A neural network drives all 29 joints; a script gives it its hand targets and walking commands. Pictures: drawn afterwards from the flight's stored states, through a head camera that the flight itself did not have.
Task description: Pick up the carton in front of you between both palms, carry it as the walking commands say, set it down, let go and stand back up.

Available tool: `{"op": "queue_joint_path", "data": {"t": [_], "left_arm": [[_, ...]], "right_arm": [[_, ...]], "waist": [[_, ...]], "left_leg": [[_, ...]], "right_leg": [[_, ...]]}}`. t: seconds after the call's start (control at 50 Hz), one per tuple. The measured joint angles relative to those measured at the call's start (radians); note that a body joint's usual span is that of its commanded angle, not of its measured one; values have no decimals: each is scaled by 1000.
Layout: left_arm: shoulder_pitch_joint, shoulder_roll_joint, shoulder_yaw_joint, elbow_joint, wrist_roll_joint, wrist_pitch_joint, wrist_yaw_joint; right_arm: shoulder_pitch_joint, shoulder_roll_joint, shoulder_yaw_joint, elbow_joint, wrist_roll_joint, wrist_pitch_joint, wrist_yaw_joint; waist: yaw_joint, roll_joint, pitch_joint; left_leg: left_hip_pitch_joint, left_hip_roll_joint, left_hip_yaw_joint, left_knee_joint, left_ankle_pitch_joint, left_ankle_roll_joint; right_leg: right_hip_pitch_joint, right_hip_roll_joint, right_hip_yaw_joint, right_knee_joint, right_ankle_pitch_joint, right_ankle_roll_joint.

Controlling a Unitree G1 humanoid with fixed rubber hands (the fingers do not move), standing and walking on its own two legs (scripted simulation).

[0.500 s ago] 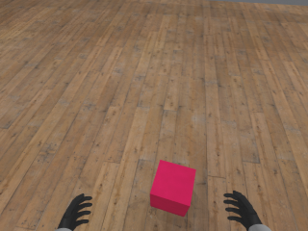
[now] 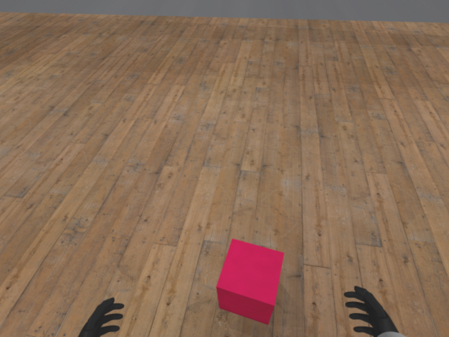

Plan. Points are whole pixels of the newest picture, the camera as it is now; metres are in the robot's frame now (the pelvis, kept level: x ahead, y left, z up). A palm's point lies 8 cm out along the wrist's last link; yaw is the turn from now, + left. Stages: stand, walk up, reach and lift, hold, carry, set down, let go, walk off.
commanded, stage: stand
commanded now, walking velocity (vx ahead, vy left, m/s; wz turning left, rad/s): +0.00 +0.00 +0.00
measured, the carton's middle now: (250, 281) +0.46 -0.07 -0.64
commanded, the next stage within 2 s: none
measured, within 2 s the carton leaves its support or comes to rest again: neither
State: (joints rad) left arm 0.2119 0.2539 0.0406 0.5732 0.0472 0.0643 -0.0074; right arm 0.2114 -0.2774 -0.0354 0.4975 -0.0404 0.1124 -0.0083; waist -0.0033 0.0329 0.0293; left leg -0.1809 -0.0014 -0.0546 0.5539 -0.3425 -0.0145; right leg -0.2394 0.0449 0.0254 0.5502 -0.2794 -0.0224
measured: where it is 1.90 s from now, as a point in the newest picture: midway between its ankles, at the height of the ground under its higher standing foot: outside the picture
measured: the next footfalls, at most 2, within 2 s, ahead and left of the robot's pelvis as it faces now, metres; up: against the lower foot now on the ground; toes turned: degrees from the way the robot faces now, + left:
none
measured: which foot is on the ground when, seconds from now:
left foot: down 0.00-1.00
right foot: down 0.00-1.00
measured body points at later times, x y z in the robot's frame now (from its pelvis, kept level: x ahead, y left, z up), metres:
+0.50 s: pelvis +0.04 -0.01 +0.00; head +0.05 -0.02 +0.45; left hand +0.16 +0.29 -0.08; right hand +0.19 -0.29 -0.10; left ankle -0.02 +0.13 -0.73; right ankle +0.01 -0.10 -0.73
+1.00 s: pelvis +0.02 +0.00 +0.01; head +0.02 -0.02 +0.46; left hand +0.13 +0.31 -0.09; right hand +0.15 -0.30 -0.11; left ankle -0.02 +0.13 -0.73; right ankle +0.01 -0.10 -0.73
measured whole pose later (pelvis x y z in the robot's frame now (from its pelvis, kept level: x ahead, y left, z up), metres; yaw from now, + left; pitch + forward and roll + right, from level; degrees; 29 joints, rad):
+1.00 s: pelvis +0.02 +0.00 +0.01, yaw +1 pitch -2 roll +0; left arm 0.14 0.35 0.05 0.92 0.02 0.00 0.01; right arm 0.16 -0.37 -0.01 0.89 -0.03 -0.02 -0.03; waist 0.01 0.03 0.02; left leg -0.09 0.00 -0.07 0.39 -0.28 -0.02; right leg -0.15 0.04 0.01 0.42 -0.24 -0.03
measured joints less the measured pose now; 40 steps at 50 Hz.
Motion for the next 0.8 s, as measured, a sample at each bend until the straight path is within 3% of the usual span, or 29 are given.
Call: {"op": "queue_joint_path", "data": {"t": [0.22, 0.8], "left_arm": [[4, 77, 37, 114, -7, -49, 12], [-65, 79, 17, 289, -22, -58, 18]], "right_arm": [[11, -71, -5, 183, -3, -104, -7], [-45, -86, 23, 331, 8, -126, -25]], "waist": [[10, 21, -20], [19, 5, -12]], "left_leg": [[-6, -1, -17, -27, -9, -8], [82, -1, -19, -129, 37, -5]], "right_leg": [[-12, -3, -16, -2, -28, -10], [75, -7, -16, -97, 12, -9]]}}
